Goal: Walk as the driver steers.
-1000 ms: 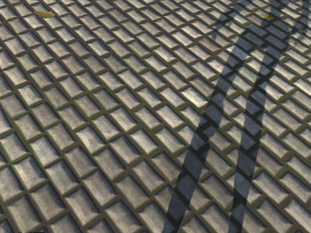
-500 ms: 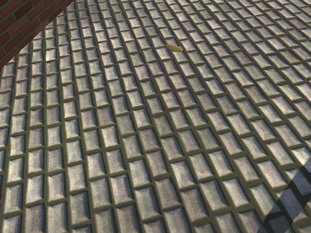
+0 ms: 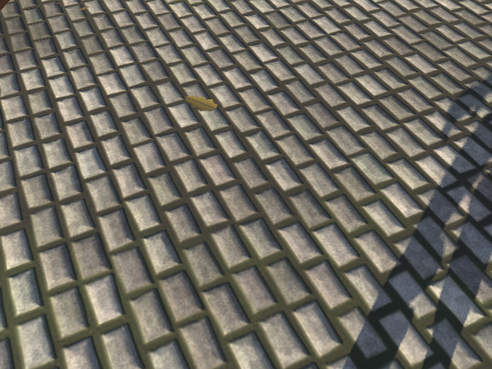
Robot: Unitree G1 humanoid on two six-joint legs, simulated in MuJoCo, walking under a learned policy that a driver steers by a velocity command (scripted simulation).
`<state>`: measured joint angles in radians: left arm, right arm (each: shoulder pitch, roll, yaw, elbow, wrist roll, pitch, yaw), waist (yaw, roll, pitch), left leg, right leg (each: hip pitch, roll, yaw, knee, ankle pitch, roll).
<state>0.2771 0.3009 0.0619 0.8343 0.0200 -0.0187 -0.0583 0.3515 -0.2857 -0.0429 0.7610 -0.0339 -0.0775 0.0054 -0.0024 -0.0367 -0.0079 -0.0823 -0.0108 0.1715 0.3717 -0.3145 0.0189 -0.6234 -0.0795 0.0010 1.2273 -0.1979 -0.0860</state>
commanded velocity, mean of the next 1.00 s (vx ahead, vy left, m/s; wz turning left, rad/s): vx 0.87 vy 0.00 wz -0.81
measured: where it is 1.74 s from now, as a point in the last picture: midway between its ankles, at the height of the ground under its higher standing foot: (361, 222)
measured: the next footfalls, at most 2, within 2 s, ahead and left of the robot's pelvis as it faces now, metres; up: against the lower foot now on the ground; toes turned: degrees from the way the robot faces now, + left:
right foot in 0.24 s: +0.40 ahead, -0.07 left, +0.00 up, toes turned -17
left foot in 0.66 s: +0.87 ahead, -0.09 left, +0.00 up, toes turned -40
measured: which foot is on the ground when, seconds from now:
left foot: down 0.00-0.24, up 0.26-0.64, down 0.66-1.00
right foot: up 0.00-0.22, down 0.24-0.68, up 0.70-1.00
